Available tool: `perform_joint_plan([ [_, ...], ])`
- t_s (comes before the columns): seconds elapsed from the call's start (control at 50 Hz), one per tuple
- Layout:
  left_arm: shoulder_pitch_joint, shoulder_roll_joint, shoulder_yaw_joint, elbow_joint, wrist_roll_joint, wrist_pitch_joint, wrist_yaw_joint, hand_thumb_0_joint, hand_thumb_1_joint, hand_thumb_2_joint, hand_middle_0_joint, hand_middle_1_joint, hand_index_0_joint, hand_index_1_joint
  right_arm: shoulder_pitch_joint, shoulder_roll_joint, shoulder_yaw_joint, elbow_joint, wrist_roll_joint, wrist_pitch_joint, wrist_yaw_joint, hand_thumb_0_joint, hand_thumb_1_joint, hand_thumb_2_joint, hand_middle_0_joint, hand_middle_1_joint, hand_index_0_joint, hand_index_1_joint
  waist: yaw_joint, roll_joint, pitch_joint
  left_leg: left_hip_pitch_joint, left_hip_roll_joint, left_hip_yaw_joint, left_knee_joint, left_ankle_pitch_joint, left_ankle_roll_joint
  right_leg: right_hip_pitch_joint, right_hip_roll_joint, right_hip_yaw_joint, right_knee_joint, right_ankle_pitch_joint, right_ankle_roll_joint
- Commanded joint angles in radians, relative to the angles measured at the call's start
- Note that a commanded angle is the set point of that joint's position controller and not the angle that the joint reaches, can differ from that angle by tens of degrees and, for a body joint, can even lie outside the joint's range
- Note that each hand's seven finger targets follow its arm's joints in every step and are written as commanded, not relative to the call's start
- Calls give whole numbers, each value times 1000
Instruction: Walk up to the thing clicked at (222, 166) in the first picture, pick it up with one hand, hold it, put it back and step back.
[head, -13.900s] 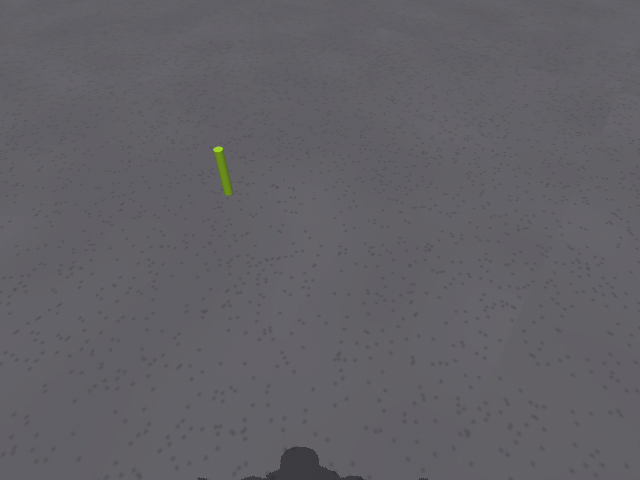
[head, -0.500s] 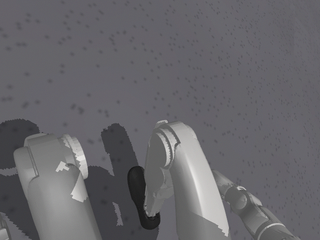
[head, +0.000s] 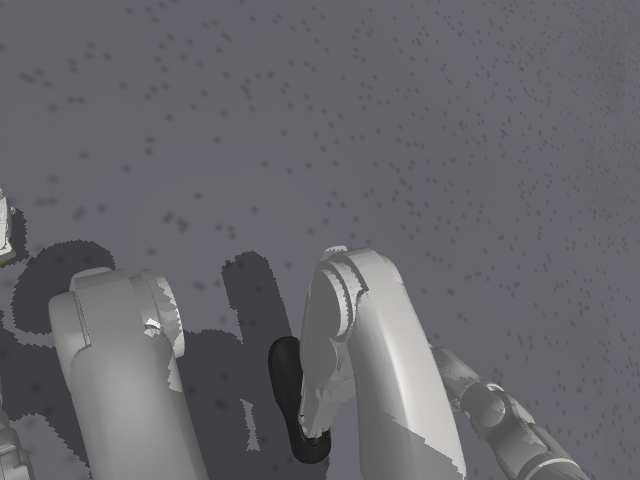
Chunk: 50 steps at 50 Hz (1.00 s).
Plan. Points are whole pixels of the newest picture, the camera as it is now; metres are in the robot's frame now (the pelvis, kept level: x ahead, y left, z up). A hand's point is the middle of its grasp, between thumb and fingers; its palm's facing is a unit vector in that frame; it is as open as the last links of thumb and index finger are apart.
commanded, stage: settle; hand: left
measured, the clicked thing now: out of the picture +0.38 +0.32 -0.13
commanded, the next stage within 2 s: lift in 1.48 s
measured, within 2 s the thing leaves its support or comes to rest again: neither
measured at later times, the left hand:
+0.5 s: hand out of the picture +0.36 +0.31 +0.00, palm faces +0.33 -0.94 -0.04, open 5.1 cm
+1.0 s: hand out of the picture +0.37 +0.31 +0.05, palm faces +0.34 -0.94 -0.02, open 5.1 cm
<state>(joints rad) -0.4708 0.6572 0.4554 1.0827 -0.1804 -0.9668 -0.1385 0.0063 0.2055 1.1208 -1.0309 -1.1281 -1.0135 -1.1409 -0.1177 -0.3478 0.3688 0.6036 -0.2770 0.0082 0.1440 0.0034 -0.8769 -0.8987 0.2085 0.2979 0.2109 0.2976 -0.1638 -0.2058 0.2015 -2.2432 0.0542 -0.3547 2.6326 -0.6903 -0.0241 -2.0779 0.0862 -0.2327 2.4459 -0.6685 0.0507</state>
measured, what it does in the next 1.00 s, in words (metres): rises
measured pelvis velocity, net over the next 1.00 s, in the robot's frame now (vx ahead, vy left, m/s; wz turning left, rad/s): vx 0.01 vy -0.02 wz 0.15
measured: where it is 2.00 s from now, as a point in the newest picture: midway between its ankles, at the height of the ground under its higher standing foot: (228, 447)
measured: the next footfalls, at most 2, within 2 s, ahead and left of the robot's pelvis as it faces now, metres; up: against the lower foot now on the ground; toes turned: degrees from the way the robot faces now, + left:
none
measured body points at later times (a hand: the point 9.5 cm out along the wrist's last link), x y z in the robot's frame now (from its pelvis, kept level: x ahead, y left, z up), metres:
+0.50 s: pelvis +0.01 -0.01 +0.04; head +0.19 +0.10 +0.44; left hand +0.34 +0.36 +0.00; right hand +0.23 -0.23 -0.07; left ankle +0.08 +0.13 -0.25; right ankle +0.12 -0.12 -0.25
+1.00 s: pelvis +0.01 -0.02 +0.07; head +0.20 +0.07 +0.48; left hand +0.35 +0.36 +0.06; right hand +0.22 -0.25 -0.05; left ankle +0.08 +0.13 -0.25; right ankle +0.12 -0.12 -0.25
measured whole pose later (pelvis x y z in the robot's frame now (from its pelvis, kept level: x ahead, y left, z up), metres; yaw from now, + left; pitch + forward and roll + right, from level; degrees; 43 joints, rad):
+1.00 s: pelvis +0.01 -0.02 +0.07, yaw +8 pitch +30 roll -6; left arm -0.46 0.39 0.43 0.72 -0.21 -0.59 -0.26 0.01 0.23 1.09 -1.02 -1.14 -1.00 -1.15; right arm 0.04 -0.29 0.03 0.67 -0.05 0.02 0.06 0.01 -0.89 -0.90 0.21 0.30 0.21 0.30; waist -0.05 -0.02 -0.10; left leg -2.18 0.07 -0.14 2.32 -0.67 -0.02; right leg -2.09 0.03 -0.08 2.28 -0.71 0.00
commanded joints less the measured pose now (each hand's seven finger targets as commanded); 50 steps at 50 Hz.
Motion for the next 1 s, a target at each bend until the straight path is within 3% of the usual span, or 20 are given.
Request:
perform_joint_plan([
  [0.0,-175,136,-9,-254,-13,-25,-4,0,645,1410,-1421,-1507,-1416,-1522,38,-315,-160,-47,23,-2,-27,0,-870,-897,200,300,200,300,-28,509,-633,405,20,138,-360,54,8,202,24,-63,-207,164,-79],
  [0.08,-150,95,-22,-335,-14,31,-8,0,635,1399,-1441,-1513,-1437,-1526,68,-292,-203,-46,53,3,-28,0,-870,-896,200,300,200,300,5,512,-661,402,15,153,-389,32,10,168,18,-45,-214,140,-85],
  [0.1,-175,80,-46,-388,-16,38,-14,0,639,1406,-1441,-1518,-1438,-1530,70,-291,-216,-44,63,2,-29,0,-870,-896,200,300,200,300,4,537,-667,416,14,148,-404,19,9,142,14,-44,-211,130,-87],
  [0.12,-165,78,-33,-403,-14,55,-13,0,657,1410,-1433,-1519,-1432,-1530,92,-285,-226,-42,70,5,-31,0,-869,-896,200,300,200,300,12,541,-690,440,14,150,-416,37,7,155,11,-39,-217,143,-87],
  [0.14,-158,60,-49,-416,-14,71,-17,0,645,1401,-1439,-1516,-1436,-1528,94,-281,-238,-37,80,7,-32,0,-869,-896,200,300,200,300,20,538,-693,440,13,154,-420,34,8,135,10,-31,-218,137,-90],
  [0.16,-175,44,-66,-432,-15,87,-18,0,626,1394,-1436,-1512,-1434,-1525,104,-269,-245,-36,89,8,-34,0,-868,-896,200,300,200,300,12,525,-700,427,10,163,-424,31,13,138,9,-25,-229,133,-91],
  [0.22,-144,24,-48,-469,-29,131,-17,0,602,1391,-1422,-1507,-1418,-1521,127,-247,-273,-33,115,15,-40,0,-868,-896,200,300,200,300,44,487,-735,414,2,185,-430,39,23,164,6,-3,-256,133,-89],
  [0.34,-142,-4,-49,-518,-33,198,-32,0,600,1364,-1434,-1502,-1433,-1512,149,-214,-321,-20,156,23,-54,0,-871,-895,200,300,200,300,69,434,-769,396,-5,213,-460,28,32,156,-2,28,-290,102,-92],
  [0.36,-155,-36,-77,-535,-37,205,-45,0,615,1357,-1423,-1490,-1424,-1498,159,-209,-327,-21,160,24,-55,0,-869,-894,200,300,200,300,56,424,-795,406,-6,217,-456,57,33,175,-3,34,-296,128,-91],
  [0.44,-138,-7,-21,-519,-49,231,-63,0,647,1322,-1391,-1444,-1393,-1448,164,-192,-345,-25,181,24,-64,0,-871,-894,200,300,200,300,81,351,-802,364,-8,239,-470,42,44,213,-8,58,-336,90,-85],
  [0.48,-168,-49,-44,-543,-62,239,-81,0,649,1326,-1386,-1447,-1389,-1450,176,-185,-354,-18,186,22,-67,0,-874,-895,200,300,200,300,74,344,-829,375,-10,248,-473,56,44,233,-12,66,-346,99,-84],
  [0.52,-163,-17,-9,-540,-61,252,-84,0,621,1316,-1399,-1451,-1400,-1456,172,-179,-364,-27,194,18,-73,0,-878,-896,200,300,200,300,101,330,-852,378,-9,259,-481,61,45,244,-15,84,-366,90,-83],
  [0.54,-180,-52,-38,-544,-60,258,-93,0,638,1317,-1385,-1443,-1388,-1446,186,-174,-367,-18,195,17,-74,0,-877,-896,200,300,200,300,85,339,-853,389,-9,261,-483,70,44,241,-17,83,-365,101,-83],
  [0.58,-174,-29,-12,-545,-56,265,-98,0,639,1293,-1383,-1420,-1381,-1426,178,-171,-374,-24,200,15,-78,0,-880,-897,200,300,200,300,103,329,-858,393,-10,267,-500,57,46,245,-19,91,-380,78,-84],
  [0.64,-176,-32,6,-569,-60,275,-105,0,651,1274,-1366,-1399,-1366,-1402,204,-160,-382,-15,205,13,-83,0,-879,-896,201,300,200,300,115,317,-911,415,-9,278,-502,119,48,305,-24,106,-388,135,-80],
  [0.7,-190,-43,7,-580,-63,286,-113,0,635,1275,-1385,-1410,-1383,-1414,221,-157,-393,-10,210,9,-88,0,-884,-897,201,300,200,300,108,314,-924,431,-7,282,-508,137,49,307,-25,114,-400,153,-80],
  [0.74,-189,-47,0,-562,-50,294,-117,0,651,1281,-1384,-1408,-1383,-1412,217,-152,-398,-7,210,6,-92,0,-880,-896,201,300,200,300,114,319,-901,440,-7,284,-527,119,49,292,-26,113,-409,130,-83],
  [0.84,-192,-58,13,-562,-55,304,-121,0,628,1294,-1391,-1422,-1393,-1425,222,-143,-407,-13,217,-2,-98,0,-883,-896,201,300,200,300,119,300,-903,435,-9,290,-558,88,51,309,-31,127,-445,86,-83],
  [0.98,-224,-68,14,-559,-39,309,-117,0,659,1321,-1419,-1446,-1423,-1447,246,-137,-416,-5,221,-11,-104,0,-880,-895,201,300,200,300,115,328,-905,501,-9,290,-596,107,47,284,-33,119,-448,102,-92],
])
